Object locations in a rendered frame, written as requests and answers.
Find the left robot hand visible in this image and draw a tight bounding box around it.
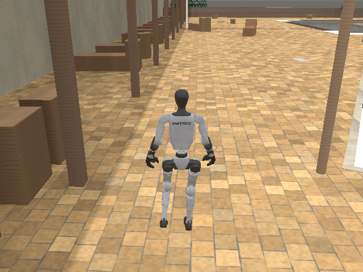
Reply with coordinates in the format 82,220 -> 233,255
146,156 -> 159,168

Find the robot right foot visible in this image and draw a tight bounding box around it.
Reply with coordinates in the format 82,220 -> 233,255
184,216 -> 192,231

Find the right robot forearm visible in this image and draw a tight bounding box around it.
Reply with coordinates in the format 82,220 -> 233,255
204,137 -> 214,157

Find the right robot hand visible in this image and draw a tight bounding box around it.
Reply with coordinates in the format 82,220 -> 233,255
202,155 -> 216,166

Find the humanoid robot head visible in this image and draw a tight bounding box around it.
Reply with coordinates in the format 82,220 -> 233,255
172,89 -> 191,116

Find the robot left upper arm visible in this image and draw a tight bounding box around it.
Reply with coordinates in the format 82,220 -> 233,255
153,114 -> 170,146

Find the robot right upper arm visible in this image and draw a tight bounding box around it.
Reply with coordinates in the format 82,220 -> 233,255
193,114 -> 209,145

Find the left robot forearm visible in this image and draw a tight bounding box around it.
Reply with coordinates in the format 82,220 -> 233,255
147,137 -> 159,158

